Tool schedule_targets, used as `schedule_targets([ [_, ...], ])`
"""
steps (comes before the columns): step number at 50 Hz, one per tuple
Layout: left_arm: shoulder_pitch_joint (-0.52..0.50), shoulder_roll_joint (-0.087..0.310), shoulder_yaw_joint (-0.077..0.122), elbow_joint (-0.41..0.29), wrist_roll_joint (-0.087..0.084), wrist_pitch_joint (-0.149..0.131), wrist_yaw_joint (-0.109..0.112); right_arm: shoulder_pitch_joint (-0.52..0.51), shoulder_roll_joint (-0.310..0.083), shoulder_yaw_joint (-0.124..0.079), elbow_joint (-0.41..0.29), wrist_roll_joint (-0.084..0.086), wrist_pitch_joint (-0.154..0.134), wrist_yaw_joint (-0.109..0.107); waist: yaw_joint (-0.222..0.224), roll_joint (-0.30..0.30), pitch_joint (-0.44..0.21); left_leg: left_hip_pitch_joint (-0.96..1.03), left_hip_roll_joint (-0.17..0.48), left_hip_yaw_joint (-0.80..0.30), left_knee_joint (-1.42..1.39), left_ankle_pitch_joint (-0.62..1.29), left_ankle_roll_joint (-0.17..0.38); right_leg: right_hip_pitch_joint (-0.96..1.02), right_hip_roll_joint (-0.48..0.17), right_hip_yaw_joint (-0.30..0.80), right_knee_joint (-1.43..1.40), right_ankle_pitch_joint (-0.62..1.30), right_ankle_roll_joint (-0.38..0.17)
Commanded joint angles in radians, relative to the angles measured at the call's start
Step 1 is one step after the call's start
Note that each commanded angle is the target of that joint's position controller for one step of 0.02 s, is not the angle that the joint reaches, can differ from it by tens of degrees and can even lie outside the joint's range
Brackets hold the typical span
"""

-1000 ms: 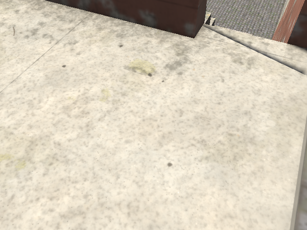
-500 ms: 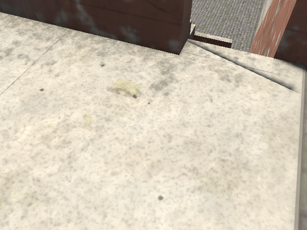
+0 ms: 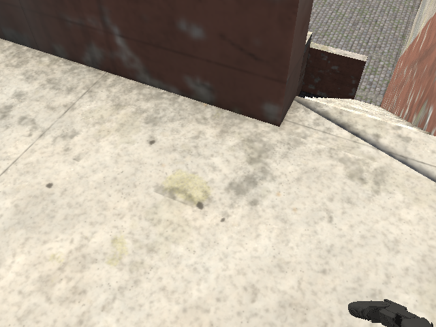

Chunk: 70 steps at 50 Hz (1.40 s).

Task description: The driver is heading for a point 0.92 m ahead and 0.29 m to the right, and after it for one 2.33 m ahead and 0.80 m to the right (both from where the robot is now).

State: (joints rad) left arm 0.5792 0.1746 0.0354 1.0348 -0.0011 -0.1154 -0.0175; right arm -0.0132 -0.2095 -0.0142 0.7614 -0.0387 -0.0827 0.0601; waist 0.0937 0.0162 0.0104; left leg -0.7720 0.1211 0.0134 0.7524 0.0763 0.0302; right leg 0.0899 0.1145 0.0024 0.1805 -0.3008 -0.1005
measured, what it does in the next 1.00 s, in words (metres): walks ahead, turning right: left foot, then right foot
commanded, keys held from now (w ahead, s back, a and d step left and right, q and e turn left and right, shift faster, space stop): w+e+shift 0.72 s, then w+shift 0.10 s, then w+q+shift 0.18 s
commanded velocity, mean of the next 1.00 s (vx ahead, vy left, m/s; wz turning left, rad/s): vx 1.00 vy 0.00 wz -0.72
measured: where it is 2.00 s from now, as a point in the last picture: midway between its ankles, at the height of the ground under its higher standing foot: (364, 148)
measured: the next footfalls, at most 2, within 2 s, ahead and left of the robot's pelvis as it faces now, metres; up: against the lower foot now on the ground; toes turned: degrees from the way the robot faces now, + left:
left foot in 0.12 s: +0.35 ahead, +0.12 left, +0.00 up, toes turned -6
right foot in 0.60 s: +0.69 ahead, -0.19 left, +0.00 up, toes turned -35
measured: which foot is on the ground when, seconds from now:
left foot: up 0.00-0.10, down 0.12-0.60, up 0.62-1.00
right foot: down 0.00-0.14, up 0.16-0.58, down 0.60-1.00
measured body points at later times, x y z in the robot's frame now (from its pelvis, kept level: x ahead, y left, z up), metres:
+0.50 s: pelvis +0.45 -0.03 -0.02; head +0.47 -0.06 +0.43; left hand +0.78 +0.07 -0.07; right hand +0.27 -0.25 -0.15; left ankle +0.31 +0.12 -0.74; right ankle +0.61 -0.19 -0.68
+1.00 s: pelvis +0.85 -0.29 -0.02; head +0.88 -0.32 +0.43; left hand +1.02 -0.05 -0.13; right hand +0.90 -0.60 -0.10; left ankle +1.09 -0.35 -0.71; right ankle +0.66 -0.17 -0.73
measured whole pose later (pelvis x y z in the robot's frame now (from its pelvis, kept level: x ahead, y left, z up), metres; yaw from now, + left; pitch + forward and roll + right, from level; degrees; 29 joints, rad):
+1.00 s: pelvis +0.85 -0.29 -0.02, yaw -43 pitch +2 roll +0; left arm 0.46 0.30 0.06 0.87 0.02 -0.12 -0.01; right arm 0.01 -0.25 0.01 0.65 -0.02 -0.07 0.04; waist 0.11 0.02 0.04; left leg -0.65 0.03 0.09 0.52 0.08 0.09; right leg 0.25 0.15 0.13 0.14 -0.36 -0.16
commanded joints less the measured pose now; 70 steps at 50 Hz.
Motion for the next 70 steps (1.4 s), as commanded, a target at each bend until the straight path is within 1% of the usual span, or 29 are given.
schedule_targets([
  [1,-0.064,0.183,0.029,-0.092,-0.007,-0.025,0.009,-0.117,-0.058,-0.001,-0.091,0.014,-0.008,-0.005,-0.048,-0.039,0.123,0.246,-0.080,0.052,-0.156,0.091,-0.001,-0.216,-0.234,0.180,-0.125,0.587,-0.119],
  [4,-0.061,0.235,0.039,-0.093,0.004,-0.014,0.019,-0.017,-0.133,-0.024,-0.085,0.015,-0.014,-0.035,-0.102,-0.099,-0.005,0.409,-0.153,0.043,-0.242,-0.082,0.028,-0.021,-0.247,0.189,0.133,1.007,-0.081],
  [6,-0.116,0.267,0.052,-0.108,0.019,-0.001,0.018,0.335,-0.217,-0.061,0.002,0.016,-0.024,-0.069,-0.272,-0.106,-0.195,0.830,-0.102,-0.002,-0.241,-0.193,0.050,-0.178,-0.202,0.182,0.582,0.885,-0.059],
  [7,-0.123,0.161,0.031,-0.151,0.024,-0.004,0.014,0.533,-0.302,-0.082,0.018,-0.017,-0.024,-0.091,-0.316,0.008,-0.361,1.073,0.147,-0.245,-0.208,-0.550,0.058,-0.367,-0.143,0.144,0.924,0.500,-0.069],
  [8,-0.020,0.052,0.010,-0.211,-0.053,-0.005,0.007,0.451,-0.336,-0.095,0.011,-0.041,-0.022,-0.077,-0.176,0.366,-0.485,1.263,0.373,-0.820,-0.430,-0.816,0.157,-0.712,-0.025,0.101,1.225,-0.124,-0.037],
  [9,-0.104,0.148,0.020,-0.199,-0.036,0.008,0.022,0.350,-0.237,-0.090,-0.011,-0.032,-0.016,-0.062,-0.178,0.205,-0.341,1.137,0.319,-0.780,-0.497,-0.900,0.141,-0.819,-0.104,0.103,1.273,-0.050,-0.061],
  [11,-0.230,0.145,0.026,-0.212,-0.009,0.027,0.007,0.287,-0.122,-0.064,0.011,-0.025,-0.024,-0.056,-0.160,-0.004,-0.115,0.867,0.253,-0.459,-0.510,-0.559,0.116,-0.810,-0.178,0.084,1.194,0.049,-0.051],
  [14,-0.287,0.077,0.017,-0.266,0.030,0.076,-0.024,0.336,-0.066,-0.047,0.088,0.002,-0.046,-0.052,-0.098,0.048,-0.014,0.700,0.190,-0.192,-0.550,-0.337,0.069,-0.800,-0.243,0.071,1.153,0.055,-0.033],
  [24,-0.612,0.128,-0.004,-0.423,0.029,0.093,-0.080,0.396,-0.188,-0.056,0.129,0.017,-0.068,-0.065,-0.068,0.016,0.138,0.717,0.091,0.305,-0.612,0.474,-0.011,-0.685,-0.148,-0.189,0.609,0.380,-0.086],
  [28,-0.278,0.233,0.038,-0.337,0.025,0.089,-0.048,0.374,-0.312,-0.087,0.094,0.003,-0.002,-0.096,0.125,0.106,-0.085,0.828,0.174,0.279,-0.066,0.998,0.012,-0.313,-0.019,-0.198,0.561,0.139,-0.147],
  [29,-0.079,0.278,0.068,-0.266,0.024,0.085,-0.028,0.349,-0.312,-0.090,0.074,-0.006,0.015,-0.090,0.194,0.073,-0.176,0.696,0.164,0.254,0.243,0.835,0.021,-0.059,0.010,-0.138,0.511,0.047,-0.169],
  [30,-0.108,0.331,0.107,-0.260,-0.007,0.096,-0.006,0.312,-0.255,-0.087,0.054,-0.002,0.015,-0.071,0.166,-0.088,-0.141,0.417,-0.024,0.237,0.652,0.028,-0.005,0.093,-0.067,0.051,0.438,-0.063,-0.199],
  [31,-0.223,0.450,0.118,-0.298,0.037,0.108,-0.014,0.361,-0.131,-0.052,-0.077,0.012,-0.004,-0.057,-0.025,-0.289,-0.186,-0.030,-0.161,0.122,0.974,-0.557,-0.063,0.292,-0.316,0.621,0.292,0.005,-0.379],
  [32,-0.165,0.440,0.126,-0.323,0.036,0.114,-0.005,0.271,-0.176,-0.045,-0.124,0.012,-0.040,-0.060,0.038,-0.104,-0.269,-0.118,-0.129,-0.070,0.963,-0.491,-0.056,0.319,-0.371,0.812,0.115,-0.089,-0.406],
  [34,-0.185,0.328,0.102,-0.275,0.028,0.092,0.008,0.220,-0.170,-0.032,-0.132,0.009,-0.059,-0.063,-0.051,0.079,-0.035,-0.074,-0.033,-0.097,0.711,-0.428,-0.050,0.021,-0.332,0.683,0.052,-0.002,-0.313],
  [38,-0.261,0.245,0.059,-0.291,0.004,0.032,0.020,0.265,-0.125,-0.015,-0.102,-0.046,0.028,-0.051,-0.156,0.076,0.041,0.124,0.039,-0.060,0.465,-0.443,-0.095,-0.358,-0.185,0.418,0.017,0.162,-0.258],
  [44,-0.099,0.229,0.050,-0.227,-0.020,-0.004,0.000,-0.019,-0.078,0.016,-0.184,0.007,0.011,-0.019,-0.002,-0.013,0.074,0.269,-0.034,0.085,-0.084,0.137,-0.011,-0.308,-0.118,0.200,-0.066,0.619,-0.115],
  [47,-0.086,0.262,0.052,-0.207,0.010,-0.019,0.006,-0.095,-0.104,0.007,-0.199,0.024,0.001,-0.027,0.022,-0.044,0.062,0.226,-0.085,0.118,-0.217,0.104,0.056,-0.049,-0.186,0.154,-0.041,0.956,-0.051],
  [49,-0.120,0.318,0.067,-0.202,0.028,-0.018,0.024,0.005,-0.165,-0.017,-0.167,0.020,-0.002,-0.027,-0.059,-0.104,-0.023,0.301,-0.153,0.125,-0.249,-0.008,0.089,0.091,-0.226,0.108,0.080,1.246,-0.012],
  [51,-0.208,0.327,0.073,-0.221,0.066,0.009,0.034,0.352,-0.222,-0.048,-0.048,0.037,0.014,-0.038,-0.223,-0.152,-0.174,0.524,-0.198,0.107,-0.234,-0.144,0.127,0.131,-0.250,0.052,0.454,1.436,-0.002],
  [52,-0.284,0.301,0.069,-0.237,0.066,0.017,0.035,0.571,-0.250,-0.068,0.028,0.028,0.022,-0.051,-0.349,-0.118,-0.236,0.755,-0.160,0.075,-0.248,-0.172,0.160,-0.023,-0.206,-0.016,0.795,1.291,0.006],
  [53,-0.321,0.181,0.040,-0.278,0.046,-0.003,0.027,0.682,-0.310,-0.090,0.065,0.008,0.030,-0.058,-0.353,0.088,-0.258,1.015,-0.024,-0.152,-0.148,-0.237,0.235,-0.412,-0.081,-0.040,1.275,0.580,0.035],
  [54,-0.179,0.126,0.019,-0.319,-0.001,-0.026,-0.001,0.592,-0.328,-0.100,0.087,0.002,0.030,-0.034,-0.171,0.374,-0.314,1.219,0.156,-0.782,-0.366,-0.314,0.416,-0.853,0.075,0.052,1.510,-0.172,0.083],
  [57,-0.335,0.167,-0.006,-0.340,0.040,-0.040,0.018,0.427,-0.150,-0.077,0.059,0.014,0.025,-0.020,-0.120,-0.097,-0.076,0.795,0.104,-0.609,-0.501,-0.375,0.331,-0.840,-0.112,0.106,1.361,0.009,0.044],
  [59,-0.384,0.134,-0.022,-0.392,0.073,-0.018,0.018,0.419,-0.157,-0.066,0.082,0.026,0.019,-0.046,-0.058,-0.101,0.010,0.561,0.032,-0.515,-0.537,-0.240,0.316,-0.813,-0.149,0.091,1.309,-0.019,0.070],
  [63,-0.551,0.138,-0.057,-0.511,0.055,-0.003,0.012,0.393,-0.224,-0.076,0.067,0.017,-0.001,-0.052,-0.040,-0.071,0.094,0.294,-0.069,-0.361,-0.611,-0.042,0.270,-0.710,-0.190,0.013,0.919,0.021,0.105],
  [67,-0.505,0.097,-0.065,-0.478,0.015,-0.025,-0.005,0.380,-0.231,-0.098,0.031,0.048,0.015,-0.059,-0.093,0.055,-0.012,0.309,-0.129,-0.280,-0.487,0.297,0.174,-0.328,-0.105,-0.004,0.574,0.438,0.113],
  [68,-0.386,0.092,-0.063,-0.451,-0.002,-0.037,0.014,0.372,-0.189,-0.091,0.035,0.026,0.026,-0.060,-0.042,0.084,-0.108,0.376,-0.120,-0.287,-0.346,0.414,0.171,-0.246,-0.073,0.006,0.649,0.303,0.091],
  [70,-0.350,0.196,-0.024,-0.431,0.025,-0.060,0.014,0.379,-0.291,-0.123,0.004,0.047,0.043,-0.067,-0.024,-0.091,-0.128,0.428,-0.167,-0.328,-0.165,0.312,0.127,-0.124,-0.063,0.047,0.351,0.200,0.079],
])
Velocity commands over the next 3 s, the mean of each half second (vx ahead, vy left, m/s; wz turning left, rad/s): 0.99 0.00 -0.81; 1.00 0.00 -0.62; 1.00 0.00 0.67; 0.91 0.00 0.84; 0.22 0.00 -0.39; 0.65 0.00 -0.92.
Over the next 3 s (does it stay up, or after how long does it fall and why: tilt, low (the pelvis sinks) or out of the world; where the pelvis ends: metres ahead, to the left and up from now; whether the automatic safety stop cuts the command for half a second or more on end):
stays up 1.69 -0.39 -0.40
